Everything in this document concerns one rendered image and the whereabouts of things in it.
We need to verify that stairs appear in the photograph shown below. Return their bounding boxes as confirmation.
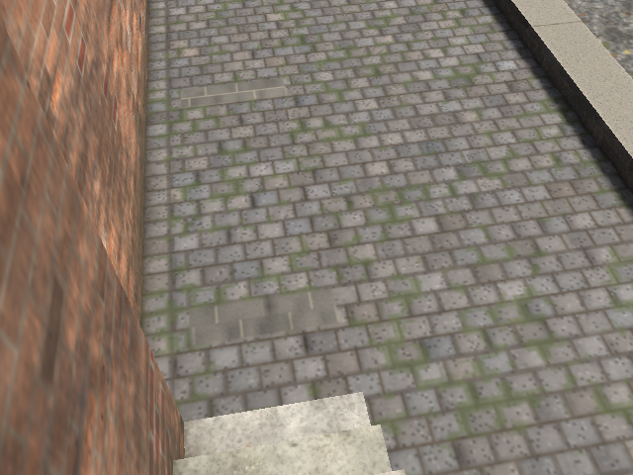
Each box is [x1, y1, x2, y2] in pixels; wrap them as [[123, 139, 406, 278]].
[[173, 392, 406, 475]]

